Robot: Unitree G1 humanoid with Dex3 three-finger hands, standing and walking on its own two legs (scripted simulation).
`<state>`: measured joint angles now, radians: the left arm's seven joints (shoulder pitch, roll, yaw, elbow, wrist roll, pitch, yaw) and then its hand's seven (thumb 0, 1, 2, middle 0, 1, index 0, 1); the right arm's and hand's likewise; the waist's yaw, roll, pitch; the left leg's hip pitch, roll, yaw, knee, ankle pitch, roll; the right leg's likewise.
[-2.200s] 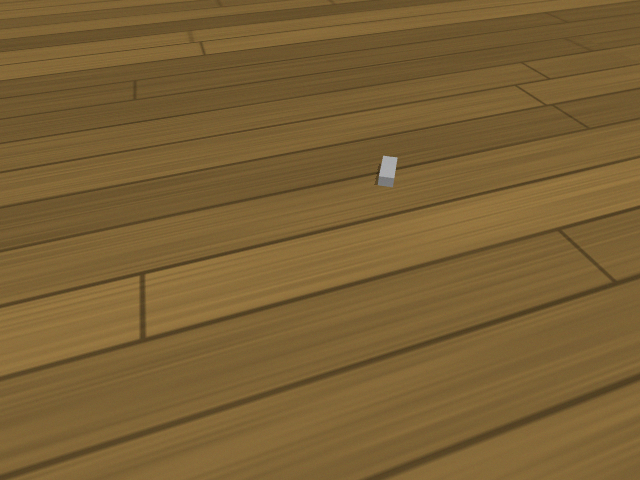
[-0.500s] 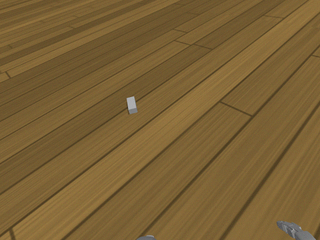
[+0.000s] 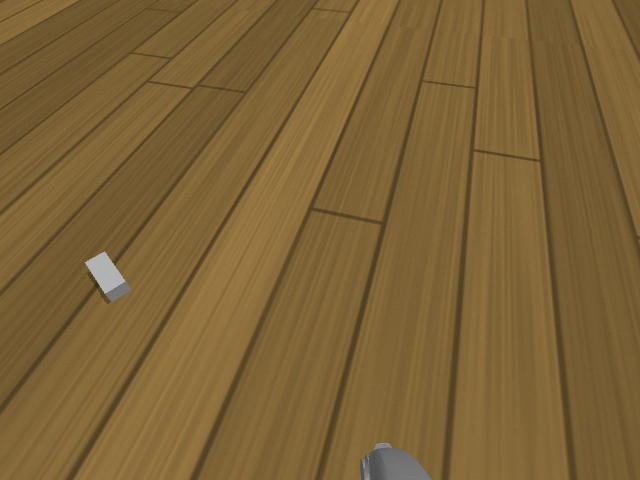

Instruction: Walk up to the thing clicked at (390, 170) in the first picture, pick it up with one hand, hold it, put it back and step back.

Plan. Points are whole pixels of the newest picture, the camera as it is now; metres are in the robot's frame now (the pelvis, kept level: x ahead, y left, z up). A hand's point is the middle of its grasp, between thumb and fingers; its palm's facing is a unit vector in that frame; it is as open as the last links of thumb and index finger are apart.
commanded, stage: walk up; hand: left
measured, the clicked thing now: (108, 276) +0.99 +0.71 -0.74
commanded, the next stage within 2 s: none
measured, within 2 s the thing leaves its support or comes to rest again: neither
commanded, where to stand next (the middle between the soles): +0.50 +0.84 m, yaw -55 degrees
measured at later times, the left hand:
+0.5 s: hand out of the picture +0.31 +0.52 -0.14, palm faces -0.22 -0.75 -0.62, open 7.4 cm
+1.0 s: hand out of the picture +0.53 +0.63 -0.13, palm faces -0.35 -0.72 -0.61, open 7.4 cm
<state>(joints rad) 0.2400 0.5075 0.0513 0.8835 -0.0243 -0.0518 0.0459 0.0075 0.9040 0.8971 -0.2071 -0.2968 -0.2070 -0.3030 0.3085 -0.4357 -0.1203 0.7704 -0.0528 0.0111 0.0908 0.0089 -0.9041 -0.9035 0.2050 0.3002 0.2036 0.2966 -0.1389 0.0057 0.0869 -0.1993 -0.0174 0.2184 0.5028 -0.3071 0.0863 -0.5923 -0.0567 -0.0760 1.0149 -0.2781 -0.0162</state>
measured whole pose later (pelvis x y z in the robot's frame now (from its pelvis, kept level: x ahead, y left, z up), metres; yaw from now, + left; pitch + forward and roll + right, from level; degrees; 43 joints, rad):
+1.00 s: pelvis +0.31 +0.39 -0.04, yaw -25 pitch -2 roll -2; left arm 0.29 0.42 0.05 0.75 0.00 -0.05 0.14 0.01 0.90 0.90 -0.21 -0.30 -0.22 -0.30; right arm 0.26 -0.42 -0.10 0.66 -0.07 0.12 0.05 0.01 -0.90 -0.90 0.21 0.30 0.20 0.30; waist -0.04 0.14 0.15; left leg -0.65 0.02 -0.06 1.45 -0.50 -0.04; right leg -0.46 -0.01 -0.08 0.80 -0.31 -0.05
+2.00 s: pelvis +0.43 +0.92 -0.07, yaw -48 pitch -4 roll +2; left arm 0.25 0.49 0.10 0.80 0.04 0.00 0.11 0.01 0.90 0.90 -0.21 -0.30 -0.21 -0.30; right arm 0.21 -0.47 -0.12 0.69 -0.04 0.10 0.06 0.00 -0.91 -0.90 0.20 0.30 0.20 0.30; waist 0.03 0.05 0.17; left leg -0.38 0.06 0.01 1.06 -0.61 -0.06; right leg -0.70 -0.06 0.29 1.03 -0.42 0.00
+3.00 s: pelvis +0.42 +0.91 -0.03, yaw -55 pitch +0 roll +1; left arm 0.16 0.40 0.05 0.87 0.01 -0.04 0.04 0.01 0.90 0.90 -0.21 -0.30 -0.21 -0.30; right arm 0.22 -0.43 -0.07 0.88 -0.01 0.01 0.02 0.01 -0.90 -0.90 0.21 0.30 0.21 0.30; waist 0.01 0.04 0.15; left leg -0.38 0.01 -0.02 0.78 -0.39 0.00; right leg -0.42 -0.10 -0.03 0.85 -0.42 0.02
